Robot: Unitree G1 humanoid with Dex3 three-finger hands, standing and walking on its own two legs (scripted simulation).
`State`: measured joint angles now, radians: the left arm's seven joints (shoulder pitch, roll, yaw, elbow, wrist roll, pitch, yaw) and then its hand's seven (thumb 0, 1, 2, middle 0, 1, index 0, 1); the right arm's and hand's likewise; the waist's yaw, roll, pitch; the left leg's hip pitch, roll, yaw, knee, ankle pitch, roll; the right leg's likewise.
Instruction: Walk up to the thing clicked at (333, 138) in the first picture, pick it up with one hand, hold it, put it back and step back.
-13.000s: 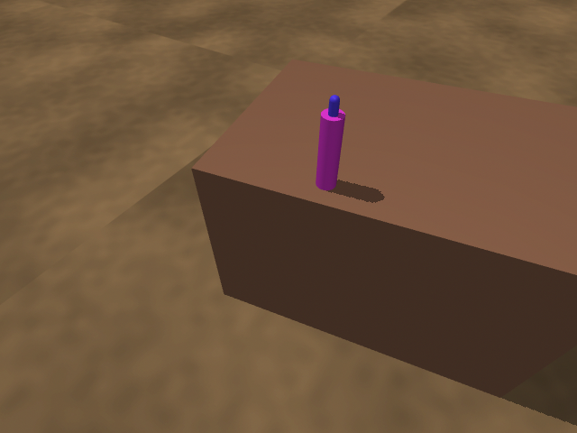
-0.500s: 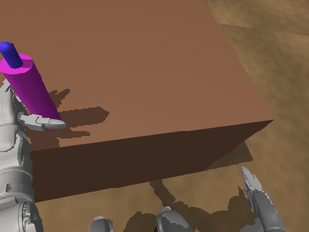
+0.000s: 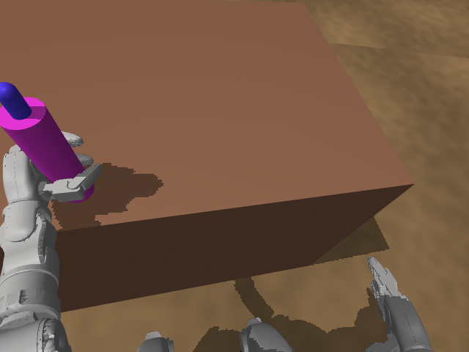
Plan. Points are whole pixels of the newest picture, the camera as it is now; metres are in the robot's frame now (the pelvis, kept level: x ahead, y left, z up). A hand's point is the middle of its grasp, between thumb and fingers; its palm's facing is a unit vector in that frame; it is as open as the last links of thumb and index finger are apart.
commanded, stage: settle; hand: left
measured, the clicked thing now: (49, 150) +0.45 +0.22 +0.09
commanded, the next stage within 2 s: lift in 0.92 s
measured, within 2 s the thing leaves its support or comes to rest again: leaves its support in 0.38 s
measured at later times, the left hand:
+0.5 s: hand (57, 162) +0.45 +0.22 +0.06, palm faces +0.15 -0.99 -0.03, open 7.0 cm
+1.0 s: hand (58, 147) +0.45 +0.21 +0.09, palm faces +0.13 -0.99 -0.02, open 7.0 cm
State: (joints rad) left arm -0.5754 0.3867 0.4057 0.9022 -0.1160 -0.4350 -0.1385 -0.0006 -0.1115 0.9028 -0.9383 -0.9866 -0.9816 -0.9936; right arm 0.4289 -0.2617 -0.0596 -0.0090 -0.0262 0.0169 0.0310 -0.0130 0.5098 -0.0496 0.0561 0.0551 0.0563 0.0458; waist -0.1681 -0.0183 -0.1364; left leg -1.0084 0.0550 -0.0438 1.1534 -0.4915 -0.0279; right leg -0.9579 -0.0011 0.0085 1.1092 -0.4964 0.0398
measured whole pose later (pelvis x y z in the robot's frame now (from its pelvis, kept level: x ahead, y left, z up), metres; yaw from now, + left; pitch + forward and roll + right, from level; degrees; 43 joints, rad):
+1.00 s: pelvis +0.01 +0.00 +0.03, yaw +0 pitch +15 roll -1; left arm -0.55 0.37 0.33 0.81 -0.14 -0.26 -0.11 0.01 -0.07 1.14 -0.89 -1.05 -0.93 -1.05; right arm 0.36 -0.25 -0.06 0.14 0.00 0.05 -0.01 -0.01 0.54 -0.05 0.06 0.06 0.06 0.05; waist -0.11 0.00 -0.11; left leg -0.81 0.05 -0.02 1.00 -0.45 -0.02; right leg -0.77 -0.01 0.03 0.96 -0.46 0.04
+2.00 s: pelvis +0.01 -0.01 +0.06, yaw +1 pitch +2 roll +0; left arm -0.26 0.25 0.21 0.15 -0.18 0.21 -0.01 0.01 -0.05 1.12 -0.88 -1.06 -0.92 -1.05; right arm 0.33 -0.22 -0.08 0.42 0.04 -0.10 -0.09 -0.02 0.56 -0.04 0.05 0.06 0.05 0.05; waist -0.02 0.05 -0.07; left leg -0.43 0.04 -0.01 0.75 -0.35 -0.03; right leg -0.40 -0.03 0.02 0.74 -0.37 0.04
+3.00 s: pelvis +0.01 +0.00 +0.08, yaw +1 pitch -2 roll +0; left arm -0.19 0.22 0.23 -0.14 -0.21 0.45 -0.01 0.01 -0.05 1.12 -0.87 -1.07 -0.92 -1.07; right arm 0.25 -0.21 -0.09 0.65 0.02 -0.28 -0.10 -0.02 0.52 -0.06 0.05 0.06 0.05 0.05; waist 0.00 0.06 -0.06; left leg -0.29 0.02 -0.01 0.62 -0.30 -0.02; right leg -0.25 -0.04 0.01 0.60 -0.32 0.04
